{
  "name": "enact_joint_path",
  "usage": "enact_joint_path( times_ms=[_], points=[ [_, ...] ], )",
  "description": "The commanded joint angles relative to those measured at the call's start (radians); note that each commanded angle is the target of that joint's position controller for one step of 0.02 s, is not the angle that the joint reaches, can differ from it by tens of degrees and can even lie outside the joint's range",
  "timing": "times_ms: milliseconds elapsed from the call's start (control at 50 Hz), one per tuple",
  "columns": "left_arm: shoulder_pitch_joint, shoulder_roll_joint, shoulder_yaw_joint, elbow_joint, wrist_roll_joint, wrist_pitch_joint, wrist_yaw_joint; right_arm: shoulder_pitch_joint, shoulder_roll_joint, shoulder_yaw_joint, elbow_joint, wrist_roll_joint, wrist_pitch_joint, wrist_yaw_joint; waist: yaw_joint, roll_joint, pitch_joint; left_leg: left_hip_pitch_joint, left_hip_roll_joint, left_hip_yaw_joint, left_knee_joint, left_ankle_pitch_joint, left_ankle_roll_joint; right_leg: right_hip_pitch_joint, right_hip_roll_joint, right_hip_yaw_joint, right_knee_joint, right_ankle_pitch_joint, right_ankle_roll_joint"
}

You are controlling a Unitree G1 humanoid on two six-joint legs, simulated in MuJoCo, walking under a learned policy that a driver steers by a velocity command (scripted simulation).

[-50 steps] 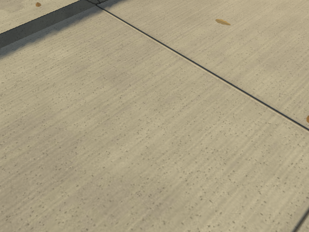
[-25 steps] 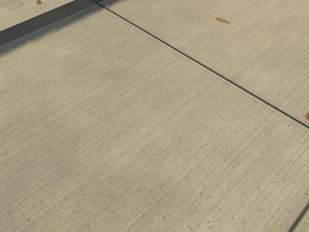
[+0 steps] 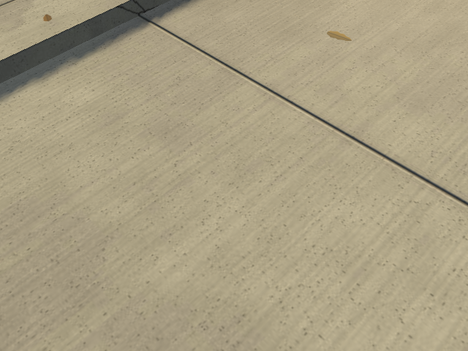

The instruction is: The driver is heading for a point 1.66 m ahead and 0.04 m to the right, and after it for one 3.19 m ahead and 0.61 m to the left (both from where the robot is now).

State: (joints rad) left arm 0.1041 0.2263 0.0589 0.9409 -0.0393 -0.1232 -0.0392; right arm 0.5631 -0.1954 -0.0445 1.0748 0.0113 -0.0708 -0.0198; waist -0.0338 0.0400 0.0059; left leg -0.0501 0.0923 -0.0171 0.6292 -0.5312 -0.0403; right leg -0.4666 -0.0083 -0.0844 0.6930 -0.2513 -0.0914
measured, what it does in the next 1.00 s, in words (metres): walks ahead: left foot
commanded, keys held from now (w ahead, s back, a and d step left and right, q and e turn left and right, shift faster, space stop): w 1.00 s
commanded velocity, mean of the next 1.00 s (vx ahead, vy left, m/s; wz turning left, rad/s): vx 0.48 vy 0.00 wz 0.00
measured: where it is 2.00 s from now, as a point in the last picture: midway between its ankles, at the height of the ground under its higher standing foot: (259, 167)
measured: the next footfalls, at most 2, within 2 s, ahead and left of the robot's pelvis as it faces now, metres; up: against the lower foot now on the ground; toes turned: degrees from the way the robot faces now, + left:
left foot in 0.56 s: +0.50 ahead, +0.09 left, +0.00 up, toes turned +1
right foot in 1.10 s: +0.77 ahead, -0.17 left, +0.00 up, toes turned -4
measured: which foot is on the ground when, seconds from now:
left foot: down 0.00-0.00, up 0.02-0.54, down 0.56-1.00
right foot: down 0.00-0.56, up 0.58-1.00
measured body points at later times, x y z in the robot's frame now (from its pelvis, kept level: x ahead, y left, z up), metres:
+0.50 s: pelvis +0.26 -0.02 +0.02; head +0.29 -0.03 +0.46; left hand +0.16 +0.23 -0.12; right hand +0.49 -0.23 -0.08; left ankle +0.46 +0.10 -0.69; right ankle +0.07 -0.10 -0.71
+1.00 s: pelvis +0.54 -0.02 +0.03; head +0.57 -0.02 +0.48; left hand +0.74 +0.21 -0.08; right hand +0.52 -0.29 -0.11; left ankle +0.46 +0.09 -0.71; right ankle +0.72 -0.18 -0.67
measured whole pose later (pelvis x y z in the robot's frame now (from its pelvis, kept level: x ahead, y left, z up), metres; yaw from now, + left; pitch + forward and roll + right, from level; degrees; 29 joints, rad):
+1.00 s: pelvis +0.54 -0.02 +0.03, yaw -2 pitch +2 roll +2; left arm 0.06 0.24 0.05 0.87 -0.02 -0.08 -0.01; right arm 0.36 -0.25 -0.06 0.99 0.02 -0.09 0.00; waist -0.07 -0.04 0.00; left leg -0.01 -0.06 0.06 0.22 -0.25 0.04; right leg -0.63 -0.11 0.02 0.59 0.05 -0.01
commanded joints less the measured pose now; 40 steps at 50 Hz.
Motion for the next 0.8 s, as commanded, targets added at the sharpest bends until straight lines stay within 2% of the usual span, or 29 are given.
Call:
enact_joint_path(
  times_ms=[20,40,60,80,100,120,140,180,220,260,360,420,460,500,520,540,560,580,600,620,640,660,680,700,720,760,800],
  points=[
    [0.508,0.225,0.048,0.099,0.045,0.018,0.021,-0.081,0.021,0.017,-0.14,0.009,-0.049,-0.002,0.186,-0.368,-0.179,-0.634,-0.167,-0.067,0.713,-0.023,0.047,0.682,-0.384,0.883,-0.483,-0.199,-0.213],
    [0.386,0.176,0.027,0.083,0.039,0.006,0.012,-0.093,-0.008,0.009,-0.15,0.053,-0.067,0.001,0.127,-0.265,-0.079,-0.74,-0.118,-0.137,0.834,0.043,0.077,0.597,-0.411,0.972,-0.561,-0.337,-0.219],
    [0.277,0.13,0.012,0.056,0.024,-0.004,0.005,-0.17,-0.047,0.004,-0.177,0.055,-0.074,0.003,0.103,-0.157,0.029,-0.788,-0.051,-0.111,0.827,0.148,0.113,0.487,-0.396,0.801,-0.529,-0.274,-0.184],
    [0.196,0.1,-0.001,0.039,0.027,-0.008,-0.003,-0.207,-0.069,-0.005,-0.174,0.038,-0.07,-0.002,0.075,-0.052,0.061,-0.734,0.005,-0.095,0.768,0.255,0.128,0.38,-0.338,0.615,-0.51,-0.128,-0.143],
    [0.158,0.092,-0.006,0.033,0.038,-0.007,-0.009,-0.193,-0.075,-0.016,-0.164,0.022,-0.059,-0.009,0.044,-0.05,0.054,-0.669,0.035,-0.082,0.699,0.317,0.133,0.313,-0.272,0.472,-0.513,-0.027,-0.108],
    [0.154,0.07,-0.012,0.037,0.045,-0.002,-0.008,-0.162,-0.086,-0.025,-0.154,0.02,-0.045,-0.007,0.018,-0.092,0.043,-0.618,0.054,-0.074,0.648,0.353,0.136,0.289,-0.221,0.371,-0.523,0.033,-0.087],
    [0.179,0.054,-0.018,0.05,0.046,0.0,-0.002,-0.157,-0.094,-0.032,-0.151,0.021,-0.034,-0.004,0.012,-0.117,0.042,-0.601,0.059,-0.06,0.612,0.372,0.136,0.289,-0.194,0.312,-0.533,0.11,-0.08],
    [0.237,0.063,-0.022,0.074,0.041,0.002,0.011,-0.203,-0.094,-0.039,-0.165,0.016,-0.022,0.001,0.011,-0.102,0.056,-0.647,0.06,-0.029,0.552,0.406,0.122,0.318,-0.175,0.24,-0.542,0.275,-0.082],
    [0.282,0.094,-0.017,0.085,0.043,0.007,0.026,-0.306,-0.081,-0.037,-0.202,0.003,-0.019,0.006,0.03,-0.081,0.061,-0.729,0.064,-0.019,0.463,0.469,0.097,0.36,-0.189,0.223,-0.552,0.366,-0.091],
    [0.305,0.099,-0.018,0.085,0.045,0.015,0.04,-0.412,-0.077,-0.035,-0.242,0.001,-0.021,0.012,0.05,-0.075,0.068,-0.777,0.06,-0.013,0.339,0.54,0.076,0.39,-0.194,0.208,-0.562,0.396,-0.091],
    [0.37,0.11,-0.016,0.084,0.034,0.023,0.058,-0.618,-0.062,-0.017,-0.301,0.01,-0.034,0.038,0.105,-0.083,0.105,-0.709,0.002,0.043,0.023,0.681,0.069,0.433,-0.172,0.148,-0.599,0.358,-0.064],
    [0.425,0.108,-0.013,0.102,0.03,0.034,0.058,-0.7,-0.061,-0.008,-0.332,0.015,-0.044,0.058,0.123,-0.089,0.13,-0.73,-0.02,0.05,-0.073,0.647,0.086,0.548,-0.203,0.14,-0.562,0.394,-0.077],
    [0.431,0.121,-0.006,0.104,0.03,0.043,0.06,-0.73,-0.067,-0.004,-0.353,0.018,-0.053,0.074,0.113,-0.101,0.128,-0.715,-0.036,0.057,-0.113,0.59,0.111,0.612,-0.23,0.135,-0.512,0.488,-0.08],
    [0.402,0.15,0.003,0.091,0.035,0.048,0.061,-0.671,-0.105,-0.018,-0.347,0.017,-0.058,0.079,0.059,-0.138,0.064,-0.577,-0.086,0.087,-0.125,0.515,0.145,0.647,-0.239,0.125,-0.411,0.789,-0.064],
    [0.389,0.166,0.008,0.086,0.039,0.052,0.061,-0.588,-0.141,-0.033,-0.329,0.016,-0.057,0.075,0.011,-0.169,-0.001,-0.458,-0.122,0.105,-0.117,0.476,0.166,0.66,-0.233,0.12,-0.309,0.971,-0.054],
    [0.358,0.169,0.007,0.076,0.042,0.059,0.058,-0.414,-0.189,-0.056,-0.28,0.017,-0.056,0.068,-0.08,-0.18,-0.101,-0.227,-0.144,0.114,-0.139,0.504,0.2,0.605,-0.197,0.091,-0.113,1.054,-0.031],
    [0.334,0.149,-0.005,0.049,0.05,0.056,0.053,-0.213,-0.249,-0.074,-0.233,0.002,-0.05,0.056,-0.157,-0.134,-0.244,0.135,0.006,-0.051,-0.084,0.531,0.263,0.356,-0.158,0.081,0.176,0.813,-0.006],
    [0.477,-0.003,-0.045,0.045,0.044,0.036,0.037,-0.104,-0.317,-0.089,-0.201,-0.023,-0.046,0.055,-0.081,0.138,-0.43,0.525,0.288,-0.575,-0.155,0.35,0.446,-0.063,0.048,0.09,0.606,0.051,0.062],
    [0.443,0.058,-0.034,0.061,0.02,0.002,0.029,-0.106,-0.232,-0.064,-0.192,-0.018,-0.041,0.054,-0.106,0.134,-0.465,0.527,0.308,-0.764,-0.298,0.299,0.436,-0.177,0.066,0.251,0.738,-0.284,0.039],
    [0.33,0.127,-0.013,0.016,-0.008,-0.012,0.027,-0.217,-0.189,-0.049,-0.201,-0.002,-0.041,0.052,-0.078,0.114,-0.263,0.363,0.269,-0.579,-0.322,0.312,0.37,-0.265,-0.002,0.222,0.756,-0.236,0.028],
    [0.252,0.14,-0.01,-0.007,-0.011,-0.017,0.035,-0.32,-0.153,-0.036,-0.223,0.0,-0.043,0.053,-0.042,0.01,-0.152,0.166,0.229,-0.424,-0.359,0.402,0.331,-0.236,-0.059,0.19,0.701,-0.138,0.027],
    [0.224,0.132,-0.001,-0.011,0.001,-0.01,0.045,-0.378,-0.129,-0.028,-0.228,-0.008,-0.047,0.059,-0.002,-0.043,-0.084,0.01,0.189,-0.328,-0.393,0.477,0.307,-0.19,-0.093,0.169,0.632,-0.084,0.033],
    [0.249,0.114,0.004,-0.006,0.012,0.008,0.052,-0.403,-0.106,-0.02,-0.224,-0.016,-0.053,0.064,0.04,-0.027,-0.057,-0.092,0.147,-0.248,-0.428,0.503,0.289,-0.121,-0.125,0.173,0.579,-0.053,0.034],
    [0.28,0.083,0.002,0.0,0.015,0.024,0.054,-0.402,-0.1,-0.018,-0.213,-0.018,-0.054,0.069,0.061,0.002,-0.049,-0.15,0.13,-0.212,-0.455,0.498,0.289,-0.077,-0.136,0.17,0.543,-0.04,0.037],
    [0.294,0.06,0.0,0.002,0.017,0.035,0.056,-0.385,-0.111,-0.021,-0.2,-0.016,-0.057,0.068,0.07,0.013,-0.035,-0.191,0.121,-0.181,-0.478,0.514,0.299,-0.064,-0.143,0.159,0.511,-0.036,0.045],
    [0.24,0.07,0.006,-0.024,0.023,0.046,0.06,-0.355,-0.145,-0.027,-0.18,-0.018,-0.058,0.056,0.073,0.022,0.002,-0.225,0.112,-0.134,-0.513,0.526,0.309,-0.111,-0.157,0.147,0.428,0.025,0.066],
    [0.145,0.085,0.011,-0.057,0.033,0.046,0.061,-0.317,-0.171,-0.034,-0.169,-0.017,-0.054,0.039,0.051,0.017,0.025,-0.196,0.11,-0.117,-0.53,0.519,0.304,-0.189,-0.167,0.143,0.305,0.137,0.084]
  ],
)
